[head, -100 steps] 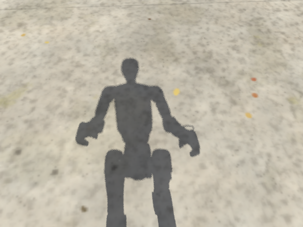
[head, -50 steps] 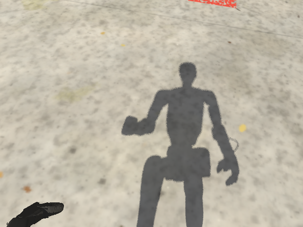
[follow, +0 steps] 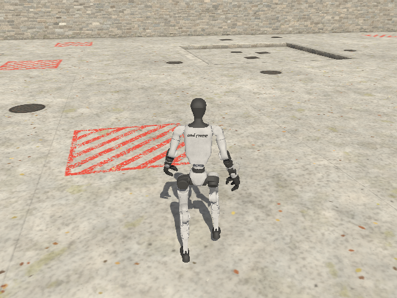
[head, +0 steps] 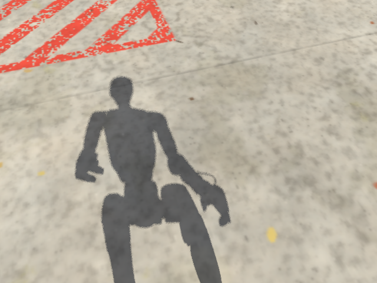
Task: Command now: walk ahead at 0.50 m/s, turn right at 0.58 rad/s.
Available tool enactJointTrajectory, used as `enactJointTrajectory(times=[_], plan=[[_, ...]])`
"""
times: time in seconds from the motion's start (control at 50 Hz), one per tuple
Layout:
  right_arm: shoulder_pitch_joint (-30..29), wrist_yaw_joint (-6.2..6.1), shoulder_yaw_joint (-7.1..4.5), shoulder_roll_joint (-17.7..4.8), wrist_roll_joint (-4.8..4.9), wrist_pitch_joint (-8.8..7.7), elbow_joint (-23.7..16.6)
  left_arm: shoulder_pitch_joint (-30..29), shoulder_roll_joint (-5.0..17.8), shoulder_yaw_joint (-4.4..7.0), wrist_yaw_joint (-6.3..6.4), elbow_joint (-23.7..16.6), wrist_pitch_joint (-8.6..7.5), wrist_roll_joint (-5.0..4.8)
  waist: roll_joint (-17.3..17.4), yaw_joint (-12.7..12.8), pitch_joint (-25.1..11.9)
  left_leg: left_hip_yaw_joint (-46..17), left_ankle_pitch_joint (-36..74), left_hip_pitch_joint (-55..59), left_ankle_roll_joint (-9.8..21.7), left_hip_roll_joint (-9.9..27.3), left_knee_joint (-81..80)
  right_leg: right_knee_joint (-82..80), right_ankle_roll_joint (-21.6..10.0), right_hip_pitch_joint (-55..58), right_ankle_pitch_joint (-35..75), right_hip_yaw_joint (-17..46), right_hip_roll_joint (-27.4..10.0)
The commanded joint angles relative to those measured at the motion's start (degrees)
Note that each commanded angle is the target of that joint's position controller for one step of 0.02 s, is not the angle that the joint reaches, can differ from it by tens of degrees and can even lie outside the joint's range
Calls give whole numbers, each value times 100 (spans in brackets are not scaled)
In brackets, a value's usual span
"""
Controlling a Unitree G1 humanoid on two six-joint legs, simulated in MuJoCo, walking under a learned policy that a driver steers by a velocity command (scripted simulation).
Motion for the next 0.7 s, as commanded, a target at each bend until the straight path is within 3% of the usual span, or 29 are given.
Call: enactJointTrajectory(times=[0.02,0.06,0.1,0.12,0.14,0.16,0.18,0.2,0.22,0.24,0.26,0.28,0.32,0.36,0.42,0.5,0.6,0.66,0.68,0.7], plan=[[-264,-40,-236,-991,63,-49,-317,-610,79,-42,-118,-528,-102,-12,568,31,182,-451,1874,22,793,1537,-574,-711,-110,75,425,-226,6],[-155,-39,-268,-1081,124,9,-220,-838,130,-29,-175,-654,-101,-28,592,19,256,-295,2177,328,713,1644,-441,-998,-251,118,168,-361,69],[-64,-38,-289,-1179,181,75,-131,-843,205,13,-201,-738,-100,0,661,153,149,-158,3500,518,652,1712,-19,-1224,-478,563,-402,-561,320],[-52,-50,-310,-1273,207,106,-105,-627,315,74,-191,-720,-89,29,769,334,-58,-76,4510,584,614,1716,419,-1286,-611,1025,-692,-705,531],[-42,-55,-290,-1287,226,139,-56,-5,479,182,-161,-570,-81,48,734,739,-434,33,5169,421,541,1640,1201,-1578,-791,2015,-614,-772,747],[-13,-70,-211,-1160,211,140,-31,922,755,343,-77,-301,-64,34,618,1228,-887,181,4912,-284,388,1439,2297,-1867,-970,3526,-200,-673,840],[86,-53,-15,-686,-24,95,-188,1806,1301,471,58,-122,-16,45,-373,1408,-1617,208,1679,-1935,160,1064,4297,-1634,-1325,5452,342,1031,-476],[708,41,155,-266,45,-27,-262,1641,1543,418,53,-199,-76,73,-1162,893,-2596,-746,-2173,-3618,-29,127,5960,-2424,-2283,6570,-796,3900,-1824],[-66,76,-27,-944,296,-104,-235,1629,1007,296,19,-201,-140,93,-204,1328,-2231,-1461,-1921,-4043,23,300,6344,-2841,-2018,6053,-1116,3577,-1745],[-550,83,-57,-995,412,-130,-440,1355,863,231,9,-106,-200,107,-232,1223,-1274,-1377,-1386,-4283,75,485,6145,-2974,-1763,5187,-710,2529,-1519],[-619,36,-33,-870,313,-117,-405,994,677,172,4,-44,-246,94,37,939,-854,-1336,-881,-4063,53,751,5748,-3086,-1562,4397,-291,1881,-1251],[-540,20,-59,-847,206,-63,-349,698,463,118,-6,-37,-285,114,-97,728,-562,-1360,-528,-3805,0,883,5446,-3270,-1459,3820,-4,1359,-1015],[-104,27,-59,-670,211,112,-165,463,318,103,-9,16,-407,175,-267,449,-499,-1432,-28,-3231,-93,973,5305,-3694,-1384,3218,178,800,-849],[-114,6,-48,-522,214,225,-143,426,356,129,10,161,-512,207,-109,368,-287,-1493,276,-3338,-194,938,5112,-3923,-1364,2983,649,298,-818],[-484,-4,-39,-417,185,230,-264,555,386,148,96,363,-541,252,-43,463,-42,-1629,1095,-3802,-282,840,4375,-4039,-1234,3150,1004,-295,-713],[-1106,131,44,-234,151,168,-450,648,526,164,174,511,-510,208,32,715,165,-1231,2098,-3699,-188,721,2991,-4175,-1028,3404,997,-874,-655],[-1843,338,108,-163,138,158,-916,1104,729,239,230,805,-299,94,122,979,412,-846,1556,-4205,101,609,2209,-3770,-975,4551,1738,-1123,-1056],[-1622,418,11,-355,142,202,-1073,963,956,297,307,781,-156,55,-162,677,18,-364,713,-3477,410,169,2143,-2857,-791,4843,4123,-1358,-1088],[-1227,410,-74,-506,143,231,-1030,905,1031,315,340,758,-111,47,-267,424,-265,-226,434,-2917,548,-54,2189,-2212,-725,4821,4917,-1416,-1054],[-511,365,-214,-756,154,250,-897,817,1069,314,364,739,-81,29,-239,0,-656,-210,478,-1894,734,-265,1992,-1202,-607,4489,5032,-1490,-932]])
Keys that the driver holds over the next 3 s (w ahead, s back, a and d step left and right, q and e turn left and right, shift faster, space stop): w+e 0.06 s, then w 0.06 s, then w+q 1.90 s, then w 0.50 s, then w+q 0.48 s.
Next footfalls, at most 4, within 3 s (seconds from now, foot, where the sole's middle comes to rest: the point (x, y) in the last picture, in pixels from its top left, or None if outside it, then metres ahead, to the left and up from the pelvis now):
0.16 right None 0.26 -0.14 -0.78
0.72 left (159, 257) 0.57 0.08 -0.78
1.20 right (187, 180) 0.88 -0.05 -0.78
1.72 left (95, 169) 0.97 0.33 -0.78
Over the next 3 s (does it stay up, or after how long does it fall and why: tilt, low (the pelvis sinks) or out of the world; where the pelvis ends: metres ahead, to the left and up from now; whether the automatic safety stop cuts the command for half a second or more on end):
stays up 1.28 0.73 0.00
